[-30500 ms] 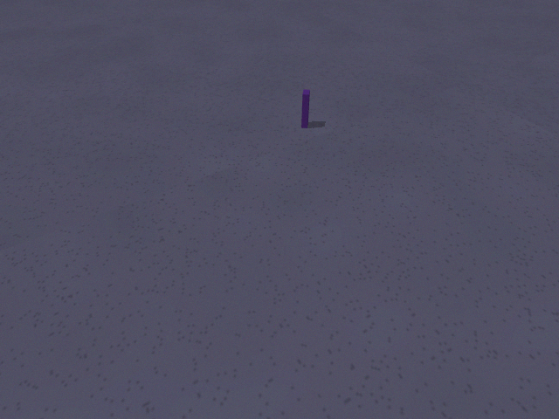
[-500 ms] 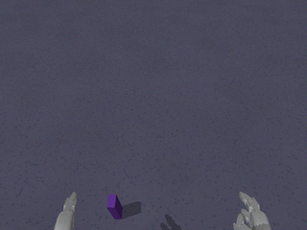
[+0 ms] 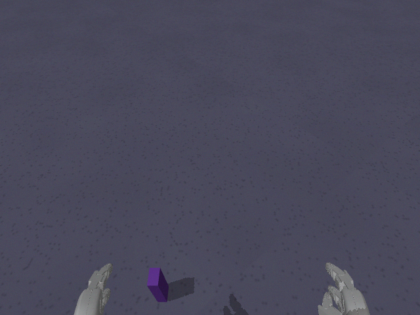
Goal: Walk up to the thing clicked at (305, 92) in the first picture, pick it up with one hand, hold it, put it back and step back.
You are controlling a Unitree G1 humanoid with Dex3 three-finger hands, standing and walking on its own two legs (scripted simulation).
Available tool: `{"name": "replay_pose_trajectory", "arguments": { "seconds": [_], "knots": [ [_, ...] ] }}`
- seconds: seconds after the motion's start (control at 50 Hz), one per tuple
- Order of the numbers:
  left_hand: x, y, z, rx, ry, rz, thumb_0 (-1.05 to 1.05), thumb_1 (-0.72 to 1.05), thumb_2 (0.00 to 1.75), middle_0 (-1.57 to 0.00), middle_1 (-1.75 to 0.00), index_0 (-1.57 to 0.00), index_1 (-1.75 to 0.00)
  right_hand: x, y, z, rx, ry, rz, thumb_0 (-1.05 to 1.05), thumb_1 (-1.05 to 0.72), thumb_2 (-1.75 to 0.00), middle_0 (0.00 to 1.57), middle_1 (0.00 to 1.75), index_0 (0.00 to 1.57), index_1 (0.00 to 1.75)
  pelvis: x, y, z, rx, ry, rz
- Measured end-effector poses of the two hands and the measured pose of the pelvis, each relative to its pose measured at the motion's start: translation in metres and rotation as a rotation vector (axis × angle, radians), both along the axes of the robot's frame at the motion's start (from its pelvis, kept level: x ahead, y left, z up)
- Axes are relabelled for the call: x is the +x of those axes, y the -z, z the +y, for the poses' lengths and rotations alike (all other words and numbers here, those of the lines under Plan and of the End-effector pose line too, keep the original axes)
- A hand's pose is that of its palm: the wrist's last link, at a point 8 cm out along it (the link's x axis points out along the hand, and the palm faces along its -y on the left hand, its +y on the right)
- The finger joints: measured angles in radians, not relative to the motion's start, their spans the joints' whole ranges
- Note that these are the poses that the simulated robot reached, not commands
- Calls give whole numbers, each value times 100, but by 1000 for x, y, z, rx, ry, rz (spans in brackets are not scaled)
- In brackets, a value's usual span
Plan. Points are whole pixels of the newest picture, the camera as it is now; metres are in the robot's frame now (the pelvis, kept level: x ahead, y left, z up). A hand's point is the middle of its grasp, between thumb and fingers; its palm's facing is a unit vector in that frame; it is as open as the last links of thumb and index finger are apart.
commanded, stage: stand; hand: left
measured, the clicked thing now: (158, 286) +0.36 +0.23 -0.60
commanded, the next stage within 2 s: none
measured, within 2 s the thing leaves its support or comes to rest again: neither
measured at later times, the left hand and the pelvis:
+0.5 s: hand out of the picture +0.05 +0.25 -0.11, palm faces +0.01 -0.94 -0.34, open 7.5 cm; pelvis -0.01 +0.00 +0.04, yaw +1 degrees
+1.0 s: hand out of the picture +0.04 +0.25 -0.10, palm faces +0.01 -0.94 -0.34, open 7.4 cm; pelvis -0.01 +0.00 +0.06, yaw +1 degrees
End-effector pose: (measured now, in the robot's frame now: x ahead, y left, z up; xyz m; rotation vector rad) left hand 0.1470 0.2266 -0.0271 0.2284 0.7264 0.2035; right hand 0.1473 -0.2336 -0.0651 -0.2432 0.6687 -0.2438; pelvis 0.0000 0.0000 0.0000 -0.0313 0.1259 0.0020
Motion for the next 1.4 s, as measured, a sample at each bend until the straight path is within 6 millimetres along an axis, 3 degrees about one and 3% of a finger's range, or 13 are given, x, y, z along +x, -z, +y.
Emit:
{"name": "replay_pose_trajectory", "arguments": {
  "seconds": [0.14, 0.26, 0.38, 0.58, 0.76, 1.02, 1.4],
  "knots": [
    [-8, 32, 24, 47, 94, 103, 0, 27, 72, -19, -28, -20, -27, -18, 16, -20, -38, -136, 276, 1, -90, -90, 21, 30, 21, 30, -7, -12, -2, 35, -3, -86],
    [-42, 43, 49, 57, 43, 242, 0, 65, 84, -20, -30, -20, -29, -46, 11, -43, -37, -68, 370, 1, -90, -90, 21, 30, 21, 30, -8, -23, 0, 37, -2, -120],
    [-76, 45, 62, 58, -11, 352, 1, 82, 89, -20, -30, -20, -29, -72, 10, -50, -31, -31, 456, 1, -91, -90, 20, 30, 20, 30, -9, -34, 3, 34, -7, -149],
    [-113, 42, 63, 34, -56, 480, 1, 89, 90, -20, -30, -20, -29, -95, 11, -38, 21, -23, 545, 1, -91, -90, 21, 30, 20, 30, -13, -49, 4, 35, -12, -181],
    [-126, 38, 64, 40, -80, 531, 1, 90, 90, -20, -30, -21, -30, -101, 11, -41, 35, -15, 581, 1, -91, -90, 21, 30, 21, 30, -15, -55, 2, 35, -19, -191],
    [-116, 38, 63, 35, -81, 548, 1, 90, 90, -20, -30, -20, -30, -103, 6, -53, 13, 7, 621, 1, -91, -90, 20, 30, 20, 30, -10, -58, -1, 33, -16, -184],
    [-88, 34, 63, 30, -61, 504, 0, 90, 90, -20, -30, -20, -30, -86, 0, -53, 9, 10, 576, 1, -91, -90, 21, 30, 20, 30, -6, -61, 1, 34, -7, -187]
  ]
}}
